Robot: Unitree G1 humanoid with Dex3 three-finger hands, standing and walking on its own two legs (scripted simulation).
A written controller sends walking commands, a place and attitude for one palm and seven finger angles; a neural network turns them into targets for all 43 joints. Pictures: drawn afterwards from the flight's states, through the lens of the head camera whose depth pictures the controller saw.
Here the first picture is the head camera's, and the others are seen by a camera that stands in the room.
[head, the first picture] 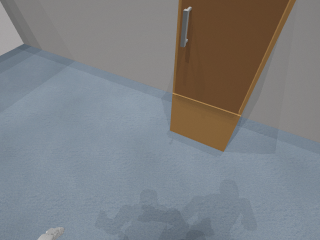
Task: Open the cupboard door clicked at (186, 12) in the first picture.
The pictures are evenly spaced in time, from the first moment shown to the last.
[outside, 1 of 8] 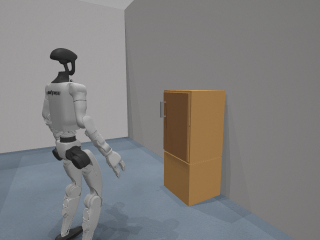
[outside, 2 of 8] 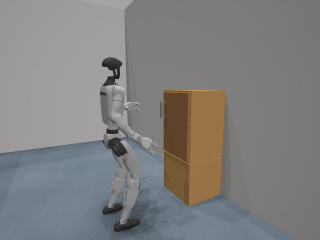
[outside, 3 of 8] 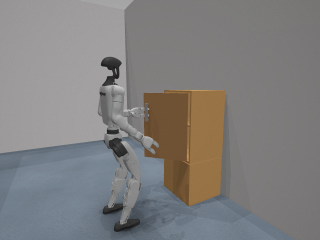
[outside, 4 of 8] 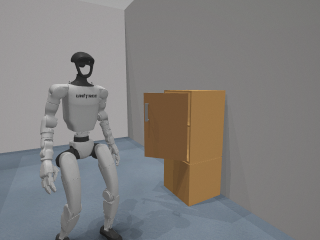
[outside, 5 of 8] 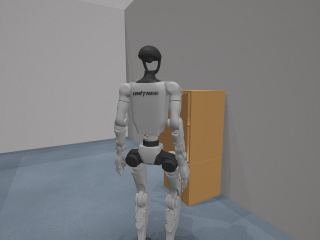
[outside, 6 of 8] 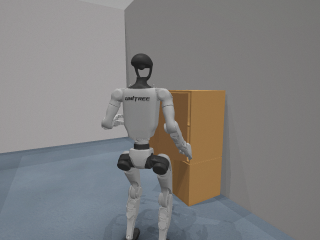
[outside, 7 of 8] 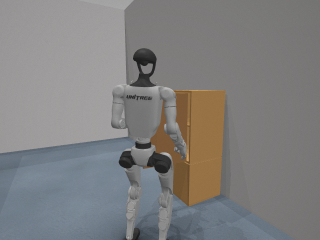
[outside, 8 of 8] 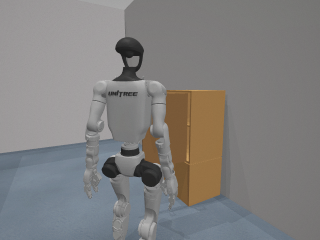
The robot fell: no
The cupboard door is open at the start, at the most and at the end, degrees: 0 84 83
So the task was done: yes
